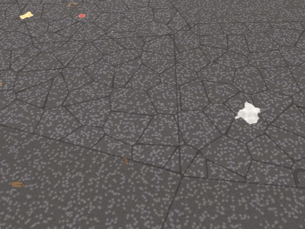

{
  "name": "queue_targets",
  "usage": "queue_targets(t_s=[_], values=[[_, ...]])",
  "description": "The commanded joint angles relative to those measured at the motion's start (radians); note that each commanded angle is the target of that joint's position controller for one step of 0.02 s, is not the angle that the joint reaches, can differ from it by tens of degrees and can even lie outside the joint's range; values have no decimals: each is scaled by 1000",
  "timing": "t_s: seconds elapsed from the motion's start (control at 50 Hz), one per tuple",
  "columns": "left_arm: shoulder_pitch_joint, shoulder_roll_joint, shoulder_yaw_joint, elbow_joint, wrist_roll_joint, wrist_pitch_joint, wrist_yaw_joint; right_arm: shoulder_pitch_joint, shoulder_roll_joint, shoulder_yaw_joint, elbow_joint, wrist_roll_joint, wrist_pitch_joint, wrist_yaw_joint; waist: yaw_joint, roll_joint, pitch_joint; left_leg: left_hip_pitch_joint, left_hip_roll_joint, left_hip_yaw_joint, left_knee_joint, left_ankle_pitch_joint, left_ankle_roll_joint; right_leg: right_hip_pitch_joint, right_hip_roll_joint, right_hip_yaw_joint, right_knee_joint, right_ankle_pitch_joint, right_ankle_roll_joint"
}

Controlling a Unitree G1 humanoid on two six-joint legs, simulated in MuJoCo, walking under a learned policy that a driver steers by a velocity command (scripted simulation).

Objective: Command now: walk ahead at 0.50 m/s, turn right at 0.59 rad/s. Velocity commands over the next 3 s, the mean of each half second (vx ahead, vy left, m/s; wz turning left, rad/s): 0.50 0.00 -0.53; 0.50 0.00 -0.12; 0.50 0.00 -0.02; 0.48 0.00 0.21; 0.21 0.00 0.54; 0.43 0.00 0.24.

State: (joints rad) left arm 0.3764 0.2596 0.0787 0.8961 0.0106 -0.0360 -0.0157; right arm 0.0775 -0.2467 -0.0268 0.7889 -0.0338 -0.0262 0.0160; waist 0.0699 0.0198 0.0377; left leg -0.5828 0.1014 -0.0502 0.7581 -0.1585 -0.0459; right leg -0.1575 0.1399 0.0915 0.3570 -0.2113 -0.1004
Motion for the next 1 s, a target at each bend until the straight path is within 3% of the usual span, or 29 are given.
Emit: queue_targets(t_s=[0.02, 0.08, 0.1, 0.12, 0.14, 0.16, 0.18, 0.2, 0.22, 0.24, 0.26, 0.32, 0.42, 0.52, 0.56, 0.58, 0.6, 0.62, 0.64, 0.66, 0.68, 0.7, 0.74, 0.78, 0.84, 0.92, 1.0], values=[[4, 172, 43, -63, 5, -13, 0, -88, -82, -14, -89, 12, -16, -3, 0, -76, -29, 88, -51, 31, -98, 46, -2, -33, -255, 261, -103, 106, -143], [-34, 190, 49, -80, 10, -12, 3, -10, -111, -23, -85, 15, -32, -8, -52, -102, -38, 268, -83, 25, -202, -35, 15, -82, -257, 311, -21, 94, -99], [-62, 189, 50, -88, 9, -12, 5, 75, -118, -28, -61, 13, -41, -13, -102, -85, -49, 390, -95, 30, -267, -35, 25, -132, -226, 308, 48, 64, -76], [-66, 153, 39, -96, 5, -21, 5, 188, -163, -43, -33, 1, -55, -23, -152, -19, -95, 548, -43, -30, -331, -97, 50, -205, -157, 258, 205, 29, -43], [-62, 53, 12, -125, -2, -32, 6, 338, -254, -62, -23, -23, -65, -37, -200, 173, -200, 712, 227, -301, -433, -336, 98, -299, -56, 98, 535, -150, -4], [-3, 54, 10, -160, -7, -30, 3, 305, -331, -80, -23, -16, -46, -42, -125, 351, -187, 743, 356, -707, -596, -526, 188, -550, 29, 2, 694, -392, 8], [14, 116, 16, -123, 16, -13, 6, 230, -244, -67, -46, -10, -37, -39, -92, 173, -83, 638, 341, -645, -578, -617, 211, -581, -88, 29, 794, -320, 2], [-31, 127, 20, -115, 21, -7, -6, 176, -165, -48, -61, 1, -37, -32, -88, 70, -17, 560, 278, -502, -572, -523, 194, -565, -117, 21, 794, -231, 7], [-53, 112, 19, -115, 18, -2, -17, 148, -131, -39, -60, 2, -39, -28, -75, 53, 12, 506, 223, -348, -580, -339, 172, -533, -147, 11, 763, -166, 23], [-69, 106, 19, -119, 24, 5, -26, 153, -119, -35, -55, 2, -44, -31, -72, 89, 6, 500, 183, -246, -585, -212, 158, -515, -166, -5, 748, -122, 37], [-74, 99, 15, -117, 28, 14, -35, 168, -116, -35, -45, 3, -51, -32, -74, 106, -3, 499, 155, -166, -585, -85, 153, -503, -169, -20, 763, -81, 51], [-141, 83, 8, -151, 23, 29, -48, 229, -121, -41, -14, 15, -70, -21, -76, 86, -28, 538, 159, -50, -579, 165, 171, -543, -178, -28, 770, -6, 71], [-281, 45, -19, -194, 25, 24, -57, 287, -113, -40, 30, 10, -74, -10, -96, 84, 10, 530, 135, 72, -606, 241, 191, -530, -171, -48, 519, 116, 83], [-403, 45, -39, -232, 31, 17, -59, 357, -153, -48, 83, 15, -63, -11, -119, 95, 45, 548, 162, 124, -589, 320, 185, -380, -157, -153, 268, 74, 39], [-374, 57, -36, -223, 37, 8, -47, 374, -171, -51, 107, 17, -51, -13, -96, 98, 24, 598, 175, 138, -496, 533, 181, -297, -125, -182, 211, 1, 1], [-292, 64, -31, -196, 40, -1, -40, 376, -177, -50, 117, 20, -44, -15, -54, 89, -23, 609, 163, 161, -376, 681, 172, -187, -93, -196, 160, 0, -22], [-139, 83, -19, -138, 49, -13, -30, 379, -165, -44, 121, 26, -38, -16, 10, 49, -114, 553, 126, 203, -188, 692, 152, 24, -71, -199, 102, 42, -46], [32, 151, 2, -99, 66, -21, -14, 368, -128, -29, 89, 28, -39, -15, 79, -35, -238, 361, 91, 218, 78, 394, 129, 286, -251, 2, 88, -61, -90], [75, 265, 27, -93, 53, -16, 1, 435, -22, -7, 38, 40, -42, 3, 35, -299, -350, -9, -91, 214, 423, -359, 83, 542, -556, 504, -8, -73, -216], [59, 248, 28, -96, 13, -9, 10, 341, -145, -42, 44, 20, -35, -10, 56, -142, -308, -89, -76, 53, 511, -356, 99, 473, -534, 531, -46, 19, -204], [-16, 199, 14, -88, 7, -12, 13, 283, -135, -44, 27, 29, -40, -6, 16, -109, -175, -115, -33, 30, 497, -264, 112, 362, -484, 358, -45, 125, -180], [-65, 139, -2, -86, 10, -19, 10, 274, -111, -36, 33, 33, -47, -3, -19, -77, -103, -76, -6, 31, 434, -203, 112, 239, -434, 258, -75, 224, -149], [-126, 80, -20, -80, 3, -31, 11, 321, -88, -34, 64, 8, -24, 2, -84, -97, -53, 28, 18, 36, 352, -160, 95, 93, -357, 130, -134, 263, -102], [-105, 78, -21, -61, -1, -46, 11, 327, -70, -35, 72, -1, -4, 13, -99, -92, -48, 58, 11, 51, 328, -132, 80, 53, -338, 94, -177, 287, -112], [-57, 99, -15, -25, -8, -56, 11, 219, -62, -36, 41, -6, 6, 22, -91, -79, 12, -32, 28, 61, 250, -31, 56, 43, -331, 60, -242, 248, -127], [2, 92, -19, 11, -5, -56, 9, 70, -54, -29, -2, 2, 2, 23, -60, -69, 48, -87, 25, 76, 75, 97, 42, 82, -313, 10, -255, 293, -118], [70, 103, -20, 53, 1, -57, 14, -54, -49, -18, -42, 6, -4, 22, -24, -71, 67, -66, -11, 107, -76, 157, 63, 155, -323, -20, -239, 383, -105]])
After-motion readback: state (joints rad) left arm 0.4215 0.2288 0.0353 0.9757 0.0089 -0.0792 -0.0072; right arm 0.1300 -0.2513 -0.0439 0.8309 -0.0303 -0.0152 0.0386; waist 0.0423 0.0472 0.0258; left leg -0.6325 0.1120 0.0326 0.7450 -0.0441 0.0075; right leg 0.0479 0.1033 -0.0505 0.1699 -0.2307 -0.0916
